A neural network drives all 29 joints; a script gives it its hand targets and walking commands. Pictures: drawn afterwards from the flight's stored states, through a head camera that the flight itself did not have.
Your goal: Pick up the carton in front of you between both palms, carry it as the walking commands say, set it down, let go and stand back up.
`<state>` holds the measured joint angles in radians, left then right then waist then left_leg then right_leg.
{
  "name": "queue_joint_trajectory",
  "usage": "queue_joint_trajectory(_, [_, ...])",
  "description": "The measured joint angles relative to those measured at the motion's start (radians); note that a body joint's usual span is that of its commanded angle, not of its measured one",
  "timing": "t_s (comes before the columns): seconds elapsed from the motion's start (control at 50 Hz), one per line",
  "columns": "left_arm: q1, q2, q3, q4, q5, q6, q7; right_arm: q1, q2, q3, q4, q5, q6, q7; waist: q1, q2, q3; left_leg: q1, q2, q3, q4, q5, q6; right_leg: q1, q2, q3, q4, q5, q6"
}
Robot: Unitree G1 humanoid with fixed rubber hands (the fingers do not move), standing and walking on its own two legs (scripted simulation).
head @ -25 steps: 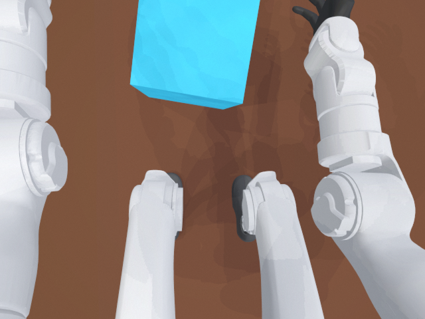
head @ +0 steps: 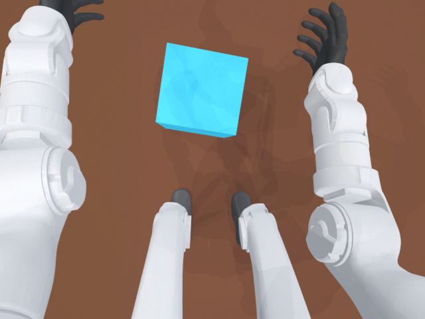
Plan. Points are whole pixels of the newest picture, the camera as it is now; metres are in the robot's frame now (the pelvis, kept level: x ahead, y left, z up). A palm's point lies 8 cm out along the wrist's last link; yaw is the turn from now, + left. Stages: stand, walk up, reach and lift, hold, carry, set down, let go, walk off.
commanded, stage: let go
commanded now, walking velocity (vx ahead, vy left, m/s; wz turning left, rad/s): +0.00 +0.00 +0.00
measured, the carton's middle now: (200, 98) +0.52 +0.03 -0.50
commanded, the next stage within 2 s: stand in 1.40 s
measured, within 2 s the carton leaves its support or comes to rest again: neither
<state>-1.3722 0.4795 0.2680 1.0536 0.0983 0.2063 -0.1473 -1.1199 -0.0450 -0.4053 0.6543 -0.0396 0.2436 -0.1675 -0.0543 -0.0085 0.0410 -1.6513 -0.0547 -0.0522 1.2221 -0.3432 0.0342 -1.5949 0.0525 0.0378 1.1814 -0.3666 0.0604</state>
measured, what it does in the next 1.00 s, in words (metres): rises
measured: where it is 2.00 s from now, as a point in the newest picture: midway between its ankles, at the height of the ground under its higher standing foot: (211, 227)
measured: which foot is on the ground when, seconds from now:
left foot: down 0.00-1.00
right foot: down 0.00-1.00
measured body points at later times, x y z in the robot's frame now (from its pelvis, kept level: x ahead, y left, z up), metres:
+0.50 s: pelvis +0.06 -0.02 +0.10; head +0.27 +0.01 +0.50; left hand +0.41 +0.24 -0.01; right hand +0.40 -0.22 -0.01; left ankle +0.08 +0.09 -0.59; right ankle +0.07 -0.14 -0.59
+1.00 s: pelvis +0.10 -0.03 +0.15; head +0.13 -0.02 +0.60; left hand +0.27 +0.22 +0.07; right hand +0.28 -0.26 +0.07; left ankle +0.08 +0.09 -0.59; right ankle +0.08 -0.14 -0.59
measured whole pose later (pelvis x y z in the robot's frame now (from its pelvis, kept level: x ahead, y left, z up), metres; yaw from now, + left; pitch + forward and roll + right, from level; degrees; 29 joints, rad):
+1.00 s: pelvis +0.10 -0.03 +0.15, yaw +2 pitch +2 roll +0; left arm 0.21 0.21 0.06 0.47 0.01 0.05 -0.06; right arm 0.24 -0.22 -0.03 0.43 0.02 0.05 0.07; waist -0.01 -0.01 0.04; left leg -0.20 -0.03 -0.05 0.43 -0.25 0.00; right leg -0.19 0.03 0.07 0.43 -0.27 -0.01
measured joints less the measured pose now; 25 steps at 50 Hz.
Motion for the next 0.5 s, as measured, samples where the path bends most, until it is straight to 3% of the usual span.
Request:
queue_joint_trajectory(0.18, [0.229, -0.111, 0.06, -0.134, 0.071, -0.024, 0.059, 0.212, -0.01, 0.07, -0.05, -0.074, -0.046, 0.067, 0.024, 0.001, -0.033, 0.167, -0.01, -0.005, -0.196, 0.057, -0.006, 0.16, -0.019, 0.006, -0.18, 0.049, -0.011])
queue_joint_trajectory(0.34, [0.623, -0.199, 0.014, -0.328, 0.011, -0.072, 0.1, 0.53, -0.056, 0.187, -0.1, -0.065, -0.098, 0.146, 0.026, -0.005, -0.072, 0.384, -0.01, -0.012, -0.35, 0.08, -0.016, 0.368, -0.026, 0.004, -0.319, 0.068, -0.029])
queue_joint_trajectory(0.5, [0.9, -0.222, -0.045, -0.375, -0.035, -0.139, 0.094, 0.782, -0.091, 0.252, -0.103, -0.005, -0.165, 0.191, 0.015, -0.018, -0.095, 0.631, 0.005, -0.012, -0.47, 0.083, -0.027, 0.606, -0.02, 0.008, -0.428, 0.073, -0.047])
